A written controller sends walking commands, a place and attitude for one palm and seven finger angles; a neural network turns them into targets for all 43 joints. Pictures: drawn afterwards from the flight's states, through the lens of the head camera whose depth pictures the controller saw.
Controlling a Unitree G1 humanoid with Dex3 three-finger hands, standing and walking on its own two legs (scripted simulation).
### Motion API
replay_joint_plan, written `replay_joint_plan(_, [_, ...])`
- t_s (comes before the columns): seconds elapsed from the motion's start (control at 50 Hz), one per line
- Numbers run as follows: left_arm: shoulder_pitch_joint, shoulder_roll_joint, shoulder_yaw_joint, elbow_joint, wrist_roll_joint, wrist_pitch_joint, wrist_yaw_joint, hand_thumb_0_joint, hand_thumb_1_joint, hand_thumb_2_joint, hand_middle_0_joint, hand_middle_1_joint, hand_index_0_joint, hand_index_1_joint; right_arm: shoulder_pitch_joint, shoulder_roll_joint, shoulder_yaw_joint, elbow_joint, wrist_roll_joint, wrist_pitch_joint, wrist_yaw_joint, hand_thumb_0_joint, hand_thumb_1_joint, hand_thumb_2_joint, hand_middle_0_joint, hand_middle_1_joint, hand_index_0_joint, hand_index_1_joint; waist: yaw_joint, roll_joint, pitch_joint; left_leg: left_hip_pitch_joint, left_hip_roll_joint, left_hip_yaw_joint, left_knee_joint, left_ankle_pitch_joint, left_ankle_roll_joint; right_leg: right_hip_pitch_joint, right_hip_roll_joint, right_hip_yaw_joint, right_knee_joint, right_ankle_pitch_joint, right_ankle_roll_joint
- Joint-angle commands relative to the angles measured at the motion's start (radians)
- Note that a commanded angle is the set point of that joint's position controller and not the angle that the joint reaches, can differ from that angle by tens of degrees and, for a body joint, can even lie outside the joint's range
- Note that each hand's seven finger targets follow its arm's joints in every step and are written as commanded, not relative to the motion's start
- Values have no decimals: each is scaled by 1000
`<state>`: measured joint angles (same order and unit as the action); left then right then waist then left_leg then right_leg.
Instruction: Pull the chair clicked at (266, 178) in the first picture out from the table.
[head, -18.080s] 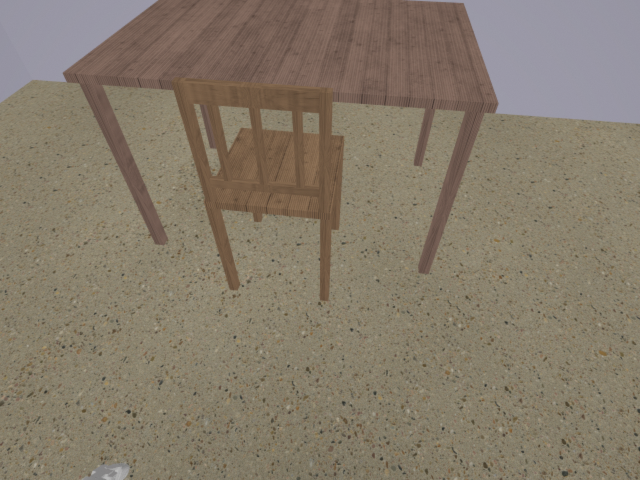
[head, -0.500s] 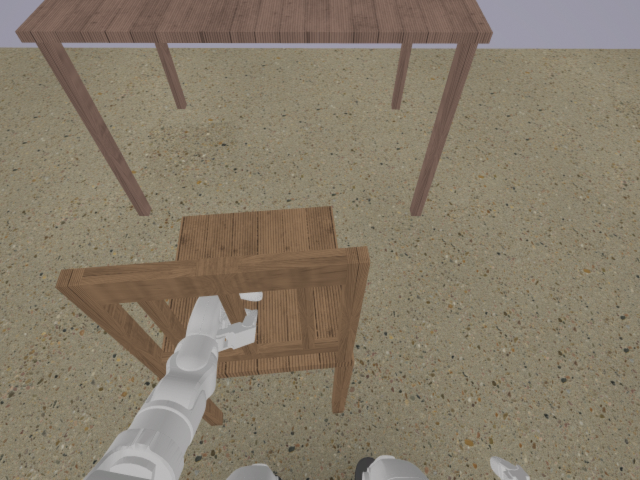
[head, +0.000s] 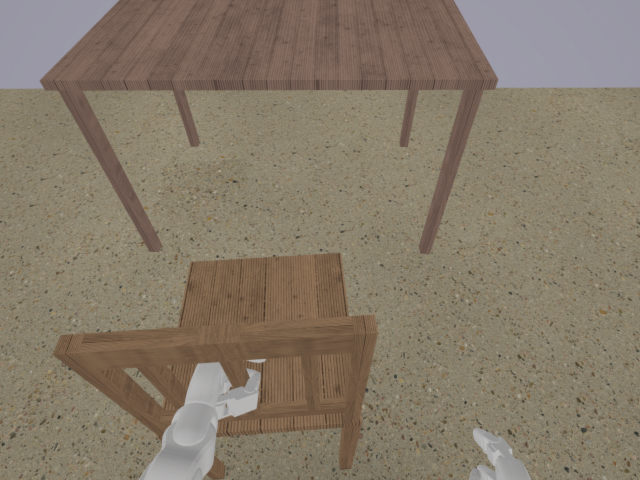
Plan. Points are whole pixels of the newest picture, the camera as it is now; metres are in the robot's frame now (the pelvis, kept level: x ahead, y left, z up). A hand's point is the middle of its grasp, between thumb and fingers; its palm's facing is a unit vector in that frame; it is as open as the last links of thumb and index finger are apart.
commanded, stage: stop walking, hand still on the chair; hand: left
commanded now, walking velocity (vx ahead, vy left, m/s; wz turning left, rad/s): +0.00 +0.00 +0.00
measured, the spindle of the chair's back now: (242, 385) +0.27 +0.14 -0.11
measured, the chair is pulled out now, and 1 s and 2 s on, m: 0.60 0.60 0.60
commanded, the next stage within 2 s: open the thumb and straighten the fingers in 0.30 s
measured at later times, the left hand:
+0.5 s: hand (250, 389) +0.25 +0.12 -0.07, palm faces +0.01 -0.99 -0.13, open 5.6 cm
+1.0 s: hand (244, 390) +0.25 +0.12 -0.07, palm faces +0.00 -0.99 -0.14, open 15.7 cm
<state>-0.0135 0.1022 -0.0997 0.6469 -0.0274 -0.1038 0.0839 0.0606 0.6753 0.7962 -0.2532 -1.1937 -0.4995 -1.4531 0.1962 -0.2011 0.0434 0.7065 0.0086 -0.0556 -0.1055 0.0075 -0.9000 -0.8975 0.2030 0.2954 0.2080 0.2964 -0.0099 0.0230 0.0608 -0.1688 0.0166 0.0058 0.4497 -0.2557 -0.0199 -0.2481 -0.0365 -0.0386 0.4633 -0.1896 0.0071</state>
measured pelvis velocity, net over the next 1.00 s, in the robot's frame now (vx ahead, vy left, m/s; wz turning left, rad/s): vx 0.02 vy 0.00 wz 0.04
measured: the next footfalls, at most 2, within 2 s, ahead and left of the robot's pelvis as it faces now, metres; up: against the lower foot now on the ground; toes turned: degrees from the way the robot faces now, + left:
none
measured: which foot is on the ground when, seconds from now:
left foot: down 0.00-1.00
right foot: down 0.00-1.00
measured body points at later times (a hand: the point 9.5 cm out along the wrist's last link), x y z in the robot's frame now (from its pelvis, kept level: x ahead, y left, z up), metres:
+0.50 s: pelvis +0.01 -0.01 +0.00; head +0.03 -0.02 +0.45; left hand +0.24 +0.17 -0.06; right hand +0.15 -0.25 -0.11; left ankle -0.01 +0.13 -0.74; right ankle +0.04 -0.12 -0.74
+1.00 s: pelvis +0.02 +0.00 -0.04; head +0.05 -0.02 +0.41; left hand +0.24 +0.18 -0.06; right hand +0.20 -0.23 -0.12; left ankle -0.01 +0.13 -0.74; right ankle +0.04 -0.12 -0.74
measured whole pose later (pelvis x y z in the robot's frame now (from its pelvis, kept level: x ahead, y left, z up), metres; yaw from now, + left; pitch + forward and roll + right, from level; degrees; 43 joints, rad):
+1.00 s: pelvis +0.02 +0.00 -0.04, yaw +2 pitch +9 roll +0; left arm 0.24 0.13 -0.10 0.11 -0.05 0.19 0.06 0.00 -0.51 0.22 -0.20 -0.60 -0.21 -0.61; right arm 0.24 -0.25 0.03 0.54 0.03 -0.15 -0.08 0.01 -0.90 -0.90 0.20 0.30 0.21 0.30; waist -0.03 0.05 -0.12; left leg -0.53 0.00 -0.03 0.82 -0.45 -0.02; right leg -0.59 -0.06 -0.06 0.82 -0.39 0.01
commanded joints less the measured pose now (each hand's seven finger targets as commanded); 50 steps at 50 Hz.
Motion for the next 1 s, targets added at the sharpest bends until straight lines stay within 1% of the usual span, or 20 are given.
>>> replay_joint_plan(0.0, [-175,110,21,-261,15,-50,9,0,900,900,-500,-1450,-500,-1450,-46,-130,-49,-135,3,-30,-11,0,-900,-900,200,300,200,300,-11,5,-270,82,91,-56,-45,391,26,153,-87,60,-27,355,-32])
replay_joint_plan(0.16, [-132,112,32,-300,10,-26,11,0,900,900,-500,-1450,-500,-1450,-67,-123,-46,-170,4,5,-12,0,-900,-900,200,300,200,300,-8,-20,-262,68,83,-53,-43,322,23,172,-100,64,-53,340,-33])
replay_joint_plan(0.2, [-129,123,30,-305,6,-22,12,0,900,900,-500,-1450,-500,-1450,-69,-127,-46,-168,9,12,-15,0,-900,-900,200,300,200,300,-10,27,-240,63,82,-47,-54,304,25,156,-101,59,-67,303,-33])
replay_joint_plan(0.3, [-118,126,32,-290,4,-16,16,0,900,900,-500,-1450,-500,-1450,-73,-125,-42,-172,10,24,-16,0,-900,-900,200,300,200,300,-7,37,-222,49,83,-56,-69,253,29,138,-96,56,-89,208,-30])
replay_joint_plan(0.38, [-89,152,69,-309,9,-21,23,0,900,900,-500,-1450,-500,-1450,-73,-126,-45,-183,6,31,-15,0,-900,-900,200,300,200,300,2,-5,-231,38,83,-66,-65,238,31,154,-98,59,-93,183,-31])
replay_joint_plan(0.4, [60,55,-23,-171,-26,49,-3,0,779,842,-500,-1450,-500,-1450,-56,-173,-73,-175,52,17,12,0,-900,-900,200,300,200,300,-59,-31,-229,-59,27,-14,-37,175,24,88,-53,-14,-37,143,-35])
replay_joint_plan(0.42, [24,63,27,-232,-51,48,-13,0,658,783,-500,-1450,-500,-1450,-49,-161,-60,-192,53,10,33,0,-900,-900,200,300,200,300,-41,-103,-187,-122,28,-13,-13,126,28,35,-40,-25,-6,125,-26])
replay_joint_plan(0.44, [-20,115,56,-328,-53,35,-25,0,538,725,-500,-1450,-500,-1450,-67,-163,-70,-207,52,-5,45,0,-900,-900,200,300,200,300,-36,-82,-213,-155,16,-8,12,88,35,23,-36,-13,10,98,-22])
replay_joint_plan(0.5, [31,138,68,-442,-48,43,-50,0,175,550,-500,-1450,-500,-1450,-71,-155,-74,-241,46,-50,53,0,-900,-900,200,300,200,300,-25,-6,-271,-209,1,-1,70,64,38,-1,-31,0,60,63,-27])
replay_joint_plan(0.58, [87,120,70,-508,-49,89,-46,0,-308,317,-500,-1450,-500,-1450,-62,-158,-71,-270,38,-92,53,0,-900,-900,200,300,200,300,-19,-21,-289,-276,-5,-1,128,47,36,-58,-24,-10,120,40,-21])
replay_joint_plan(0.6, [98,114,61,-515,-48,106,-43,0,-429,258,-475,-1378,-475,-1378,-61,-159,-72,-274,38,-99,51,0,-900,-900,200,300,200,300,-22,-35,-279,-288,-4,-5,137,42,37,-71,-23,-13,128,34,-21])
replay_joint_plan(0.62, [31,155,94,-564,-46,113,-34,0,-550,200,-450,-1305,-450,-1305,-54,-167,-75,-273,37,-105,45,0,-900,-900,200,300,200,300,-28,-27,-311,-284,-5,-2,151,40,39,-78,-23,-6,139,32,-16])
replay_joint_plan(0.64, [62,132,83,-570,-38,128,-30,0,-550,200,-425,-1232,-425,-1232,-51,-162,-75,-280,33,-111,41,0,-900,-900,200,300,200,300,-18,-5,-325,-284,-6,-1,157,53,37,-83,-22,-15,156,33,-18])
replay_joint_plan(0.68, [72,95,53,-583,-36,159,-27,0,-550,200,-375,-1087,-375,-1087,-41,-162,-71,-288,32,-123,38,0,-900,-900,200,300,200,300,-26,-29,-321,-295,-6,-6,176,56,36,-113,-18,-25,175,32,-15])
replay_joint_plan(0.76, [66,100,54,-647,-38,192,-25,0,-550,200,-275,-798,-275,-798,-23,-169,-71,-298,30,-137,28,0,-900,-900,200,300,200,300,-35,-68,-344,-316,-9,-13,211,65,37,-132,-17,-30,208,42,-12])
replay_joint_plan(0.84, [120,69,16,-704,-28,216,-25,0,-550,200,-175,-508,-175,-508,-9,-165,-69,-308,25,-151,23,0,-900,-900,200,300,200,300,-37,-37,-361,-300,-8,-18,246,123,34,-161,-17,-44,244,84,-14])
replay_joint_plan(0.88, [119,83,26,-711,-25,231,-20,0,-550,200,-125,-363,-125,-363,-5,-169,-68,-312,23,-153,21,0,-900,-900,200,300,200,300,-38,-67,-347,-323,-10,-23,259,109,35,-173,-17,-45,251,73,-12])
replay_joint_plan(0.9, [165,136,85,-699,-24,241,-18,0,-550,200,-100,-290,-100,-290,-4,-173,-69,-313,22,-149,18,0,-900,-900,200,300,200,300,-22,-64,-340,-337,-10,-25,259,114,35,-167,-15,-44,253,80,-17])
replay_joint_plan(0.94, [142,100,39,-751,-18,252,-22,0,-550,200,-50,-145,-50,-145,-3,-167,-63,-326,21,-147,18,0,-900,-900,200,300,200,300,-32,-52,-350,-336,-15,-22,269,109,37,-173,-19,-44,262,77,-13])
replay_joint_plan(0.98, [172,111,47,-771,-14,262,-22,0,-550,200,0,0,0,0,-3,-165,-62,-334,22,-147,16,0,-900,-900,200,300,200,300,-27,-29,-344,-335,-14,-23,278,116,35,-182,-19,-45,269,75,-15])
